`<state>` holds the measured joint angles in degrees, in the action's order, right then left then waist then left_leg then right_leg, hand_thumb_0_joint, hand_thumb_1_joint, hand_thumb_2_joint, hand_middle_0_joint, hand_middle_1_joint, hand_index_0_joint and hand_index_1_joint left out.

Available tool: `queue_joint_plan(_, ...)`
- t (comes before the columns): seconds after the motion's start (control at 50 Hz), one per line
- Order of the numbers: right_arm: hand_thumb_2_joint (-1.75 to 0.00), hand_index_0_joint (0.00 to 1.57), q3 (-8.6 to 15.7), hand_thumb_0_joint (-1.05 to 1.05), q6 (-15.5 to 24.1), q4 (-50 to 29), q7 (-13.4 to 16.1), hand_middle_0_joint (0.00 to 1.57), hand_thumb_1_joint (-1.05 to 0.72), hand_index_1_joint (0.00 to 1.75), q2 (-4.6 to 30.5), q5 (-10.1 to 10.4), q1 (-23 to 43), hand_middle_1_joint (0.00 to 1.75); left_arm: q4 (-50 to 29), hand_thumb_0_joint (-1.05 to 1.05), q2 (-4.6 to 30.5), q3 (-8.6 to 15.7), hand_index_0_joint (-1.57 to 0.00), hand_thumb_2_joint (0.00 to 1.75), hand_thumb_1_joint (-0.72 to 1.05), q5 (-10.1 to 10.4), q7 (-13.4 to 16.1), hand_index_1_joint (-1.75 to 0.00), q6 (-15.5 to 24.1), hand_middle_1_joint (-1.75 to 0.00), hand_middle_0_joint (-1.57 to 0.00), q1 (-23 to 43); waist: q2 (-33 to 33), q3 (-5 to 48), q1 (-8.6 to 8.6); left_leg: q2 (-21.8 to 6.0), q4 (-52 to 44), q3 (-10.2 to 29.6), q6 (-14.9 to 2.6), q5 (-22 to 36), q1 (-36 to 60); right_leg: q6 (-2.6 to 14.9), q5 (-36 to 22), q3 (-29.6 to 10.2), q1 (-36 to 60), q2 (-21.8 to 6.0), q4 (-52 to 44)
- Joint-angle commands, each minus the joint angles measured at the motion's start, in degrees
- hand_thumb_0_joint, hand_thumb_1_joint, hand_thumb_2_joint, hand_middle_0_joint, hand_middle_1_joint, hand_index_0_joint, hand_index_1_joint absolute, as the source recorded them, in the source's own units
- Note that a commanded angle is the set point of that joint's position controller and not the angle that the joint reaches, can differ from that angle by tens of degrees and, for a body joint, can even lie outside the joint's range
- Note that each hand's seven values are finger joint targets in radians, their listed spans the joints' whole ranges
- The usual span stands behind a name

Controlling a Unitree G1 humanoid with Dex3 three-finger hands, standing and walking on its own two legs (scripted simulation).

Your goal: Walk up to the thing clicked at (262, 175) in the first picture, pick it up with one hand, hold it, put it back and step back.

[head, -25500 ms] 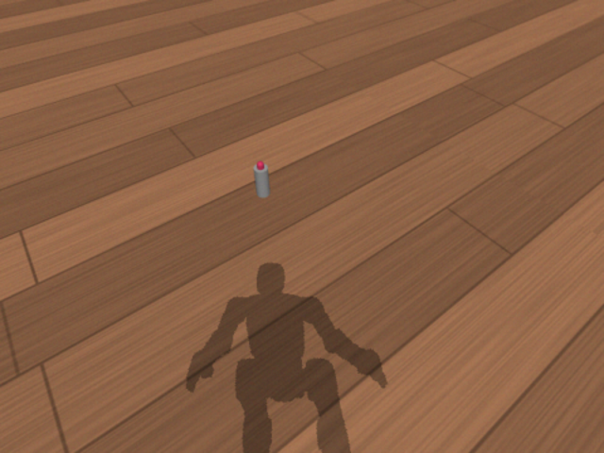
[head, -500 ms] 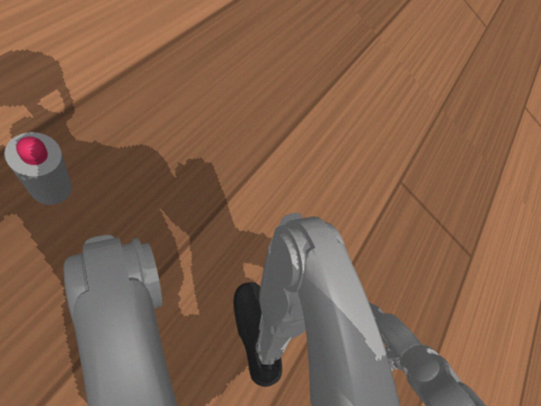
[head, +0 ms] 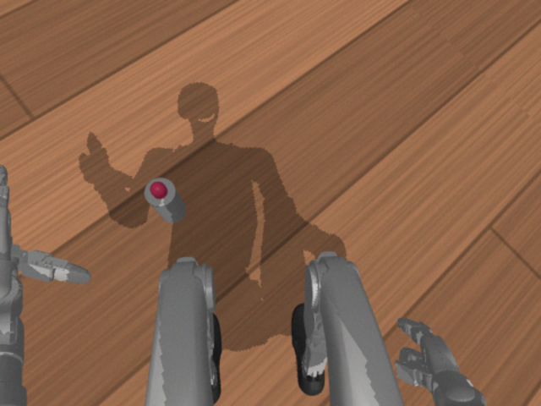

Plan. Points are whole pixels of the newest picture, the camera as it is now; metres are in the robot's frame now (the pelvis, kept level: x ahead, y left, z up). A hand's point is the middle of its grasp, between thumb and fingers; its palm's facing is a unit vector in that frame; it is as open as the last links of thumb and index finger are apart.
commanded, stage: home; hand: left
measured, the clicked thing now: (165, 200) +0.48 +0.22 -0.36
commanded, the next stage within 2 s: none
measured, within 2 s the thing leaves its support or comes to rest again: neither
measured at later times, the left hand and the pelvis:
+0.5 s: hand (2, 276) +0.27 +0.24 +0.12, palm faces +0.20 -0.91 -0.36, open 17.5 cm; pelvis +0.06 +0.00 +0.22, yaw +4 degrees
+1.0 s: hand out of the picture +0.23 +0.20 +0.21, palm faces +0.19 -0.94 -0.29, open 17.6 cm; pelvis +0.08 +0.00 +0.26, yaw +5 degrees
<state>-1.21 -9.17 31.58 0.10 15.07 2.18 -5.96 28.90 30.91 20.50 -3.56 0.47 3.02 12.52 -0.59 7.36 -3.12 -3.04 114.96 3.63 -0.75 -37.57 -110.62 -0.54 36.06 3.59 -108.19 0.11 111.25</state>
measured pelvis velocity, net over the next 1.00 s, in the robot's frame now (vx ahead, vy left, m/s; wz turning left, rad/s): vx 0.08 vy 0.00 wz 0.09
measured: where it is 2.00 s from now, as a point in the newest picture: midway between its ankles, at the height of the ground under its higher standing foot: (259, 370)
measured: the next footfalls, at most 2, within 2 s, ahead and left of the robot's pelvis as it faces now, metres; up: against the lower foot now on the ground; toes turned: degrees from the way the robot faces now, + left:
none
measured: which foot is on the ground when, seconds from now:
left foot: down 0.00-1.00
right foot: down 0.00-1.00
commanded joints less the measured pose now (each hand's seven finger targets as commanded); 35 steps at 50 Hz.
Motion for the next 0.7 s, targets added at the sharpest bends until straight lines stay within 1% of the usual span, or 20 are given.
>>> queue_joint_plan(0.0,-0.9,0.2,4.96,0.0,3.41,-6.59,3.69,0.2,-0.9,0.3,10.08,0.74,-4.75,0.3,-16.5,0.0,18.56,6.61,-0.05,0.05,-0.56,0.97,4.99,-0.05,0.22,-0.05,-0.05,3.9,-7.09,34.78,1.37,1.06,-25.63,-0.03,-1.01,1.32,33.61,1.98,-1.75,-1.91,28.54,1.17,-23.1)
queue_joint_plan(0.02,-0.9,0.2,4.7,0.0,3.88,-6.42,4.22,0.2,-0.9,0.3,9.28,0.7,-4.78,0.3,-15.98,0.0,16.81,5.54,-0.05,0.04,-0.57,0.97,5.49,-0.05,-0.3,-0.05,-0.05,3.21,-7.25,33.82,0.87,1.02,-26.62,-0.39,-1.06,3.13,34.89,2.0,-3.28,-2.04,30.44,1.16,-24.39)
queue_joint_plan(0.12,-0.9,0.2,4.22,0.0,6.65,-5.98,6.4,0.2,-0.9,0.3,7.4,0.4,-5.48,0.3,-13.83,0.0,7.14,-0.51,-0.05,0.05,-0.56,1.77,7.33,-0.05,-2.96,-0.05,-0.05,-4.05,-7.22,29.66,0.72,1.59,-32.36,-2.22,-0.94,10.59,43.56,2.23,-10.14,-2.94,38.51,0.94,-32.77)
queue_joint_plan(0.16,-0.9,0.2,3.99,0.0,7.77,-5.51,6.79,0.2,-0.9,0.3,7.02,0.1,-6.23,0.3,-12.64,0.0,2.84,-3.84,-0.05,0.02,-0.6,2.03,7.68,-0.04,-4.2,-0.04,-0.05,-5.71,-7.34,25.96,-0.51,1.39,-35.53,-2.23,-0.75,12.78,46.86,2.18,-12.35,-2.48,41.2,0.85,-36.07)
queue_joint_plan(0.18,-0.9,0.2,3.75,0.0,8.26,-5.65,6.99,0.2,-0.9,0.3,6.84,0.12,-6.46,0.3,-11.63,0.0,2.22,-4.22,-0.05,0.02,-0.61,2.3,7.89,-0.04,-4.88,-0.04,-0.05,-7.19,-5.84,24.45,-0.15,1.34,-37.11,-2.09,-0.76,13.25,47.44,2.03,-12.78,-2.47,43.55,0.69,-37.89)
queue_joint_plan(0.2,-0.9,0.2,3.83,0.0,8.61,-5.45,7.02,0.2,-0.9,0.3,6.78,0.11,-6.94,0.3,-11.48,0.0,0.84,-5.23,-0.05,0.02,-0.61,2.39,8.1,-0.04,-5.48,-0.04,-0.05,-7.96,-5.16,24.09,-0.34,1.32,-38.59,-2.13,-0.68,14.12,49.46,2.04,-13.55,-2.36,45.25,0.66,-39.37)
queue_joint_plan(0.28,-0.9,0.2,3.7,0.0,9.96,-6.26,7.49,0.2,-0.9,0.3,6.58,-0.02,-7.31,0.3,-14.18,0.0,-1.16,-7.72,-0.05,0.04,-0.57,2.78,9.01,-0.05,-7.88,-0.05,-0.05,-11.91,-4.76,23.67,0.38,1.32,-44.67,-1.87,-0.28,19.4,57.56,1.9,-18.24,-1.73,53.17,0.56,-44.86)
queue_joint_plan(0.3,-0.9,0.2,3.68,0.0,10.26,-6.08,7.69,0.2,-0.9,0.3,6.41,-0.16,-7.36,0.3,-14.33,0.0,-2.07,-8.56,-0.05,0.03,-0.59,2.82,9.2,-0.05,-8.6,-0.05,-0.05,-12.84,-4.04,22.84,0.02,1.38,-45.99,-1.94,-0.32,19.71,58.54,1.8,-18.77,-1.78,54.92,0.54,-46.54)
queue_joint_plan(0.34,-0.9,0.2,3.57,0.0,10.89,-6.79,8.13,0.2,-0.9,0.3,6.22,-0.08,-7.38,0.3,-17.39,0.0,-2.87,-9.32,-0.05,0.04,-0.57,3.07,9.81,-0.05,-9.7,-0.05,-0.05,-13.72,-4.84,21.87,0.16,1.33,-49.27,-2.04,-0.03,20.23,62.41,1.81,-19.15,-1.63,58.29,0.56,-49.04)
queue_joint_plan(0.4,-0.9,0.2,3.21,0.0,11.6,-8.14,8.9,0.2,-0.9,0.3,5.8,0.15,-6.89,0.3,-20.47,0.0,-3.97,-10.13,-0.05,0.05,-0.56,3.38,10.69,-0.05,-11.57,-0.05,-0.05,-18.6,-5.04,18.16,1.23,1.54,-54.58,-2.12,0.3,20.2,66.7,1.71,-18.75,-1.25,63.19,0.54,-53.32)
queue_joint_plan(0.44,-0.9,0.2,2.97,0.0,12.0,-9.06,9.47,0.2,-0.9,0.3,5.3,0.22,-6.96,0.3,-23.3,0.0,-5.45,-11.52,-0.05,0.06,-0.55,3.54,10.98,-0.05,-12.67,-0.05,-0.05,-21.07,-5.53,16.43,1.14,1.78,-57.48,-2.45,0.34,20.15,69.3,1.62,-19.11,-1.24,65.72,0.68,-56.07)
queue_joint_plan(0.46,-0.9,0.2,2.68,0.0,12.16,-9.5,9.71,0.2,-0.9,0.3,5.02,0.21,-6.72,0.3,-24.7,0.0,-6.28,-12.41,-0.05,0.05,-0.55,3.76,11.17,-0.05,-13.25,-0.05,-0.05,-22.37,-5.83,14.2,1.08,1.84,-59.31,-2.47,0.41,19.55,70.19,1.55,-18.53,-0.82,66.97,0.74,-57.5)
queue_joint_plan(0.48,-0.9,0.2,2.57,0.0,12.34,-10.0,9.98,0.2,-0.9,0.3,4.75,0.22,-6.88,0.3,-25.93,0.0,-7.08,-13.06,-0.05,0.06,-0.54,3.88,11.34,-0.05,-13.81,-0.06,-0.05,-24.08,-5.81,13.29,1.48,1.94,-60.87,-2.6,0.44,18.7,71.12,1.54,-17.88,-0.66,68.01,0.79,-58.87)
queue_joint_plan(0.5,-0.9,0.2,2.38,0.0,12.54,-9.98,10.19,0.2,-0.9,0.3,4.36,0.21,-6.88,0.3,-26.59,0.0,-8.51,-14.48,-0.05,0.05,-0.56,3.93,11.31,-0.05,-14.36,-0.05,-0.05,-26.07,-5.7,11.28,1.36,1.87,-62.34,-2.42,0.52,18.15,71.8,1.58,-17.29,-0.43,68.64,0.93,-59.97)
queue_joint_plan(0.52,-0.9,0.2,2.51,0.0,12.79,-10.69,10.38,0.2,-0.9,0.3,4.34,0.23,-7.11,0.3,-28.62,0.0,-8.71,-14.73,-0.05,0.04,-0.57,4.02,11.33,-0.05,-14.78,-0.05,-0.05,-27.5,-6.17,10.67,1.58,1.93,-63.26,-2.61,0.46,17.83,72.47,1.62,-17.03,-0.44,69.45,1.04,-61.01)
queue_joint_plan(0.54,-0.9,0.2,2.44,0.0,13.05,-10.86,10.56,0.2,-0.9,0.3,3.93,-0.02,-7.25,0.3,-29.82,0.0,-10.1,-16.08,-0.05,0.05,-0.56,4.11,11.28,-0.05,-15.14,-0.05,-0.05,-28.88,-4.95,9.97,0.9,1.75,-64.07,-2.45,0.47,17.89,73.02,1.48,-17.12,-0.02,70.27,1.3,-61.72)
queue_joint_plan(0.58,-0.9,0.2,2.25,0.0,13.75,-11.92,10.89,0.2,-0.9,0.3,3.64,-0.06,-6.92,0.3,-33.74,0.0,-11.31,-17.48,-0.05,0.04,-0.58,4.3,11.23,-0.05,-15.86,-0.05,-0.05,-31.7,-4.23,8.31,1.15,1.85,-65.86,-2.27,0.42,17.24,74.15,1.41,-16.61,0.48,71.67,1.42,-63.2)
queue_joint_plan(0.64,-0.9,0.2,2.17,0.0,14.67,-13.03,11.35,0.2,-0.9,0.3,3.53,-0.21,-6.72,0.3,-37.33,0.0,-12.32,-18.73,-0.05,0.03,-0.59,4.33,10.8,-0.05,-16.54,-0.05,-0.05,-35.6,-2.22,5.91,1.31,2.02,-67.3,-2.21,0.3,17.78,75.38,1.32,-16.53,0.85,73.13,1.65,-64.96)
queue_joint_plan(0.66,-0.9,0.2,2.18,0.0,14.96,-13.02,11.34,0.2,-0.9,0.3,3.46,-0.37,-6.82,0.3,-37.56,0.0,-12.87,-18.94,-0.05,0.05,-0.56,4.32,10.67,-0.05,-16.57,-0.05,-0.05,-35.94,-0.96,4.82,0.85,1.81,-68.06,-1.92,0.34,17.5,75.83,1.3,-16.13,1.09,73.27,1.78,-65.34)
queue_joint_plan(0.68,-0.9,0.2,2.1,0.0,15.25,-13.1,11.36,0.2,-0.9,0.3,3.3,-0.47,-6.58,0.3,-38.46,0.0,-12.73,-18.86,-0.05,0.03,-0.58,4.25,10.52,-0.05,-16.57,-0.05,-0.05,-36.75,-1.03,3.82,1.51,1.74,-68.87,-1.61,0.41,17.15,75.59,1.29,-15.74,1.3,73.5,1.83,-65.57)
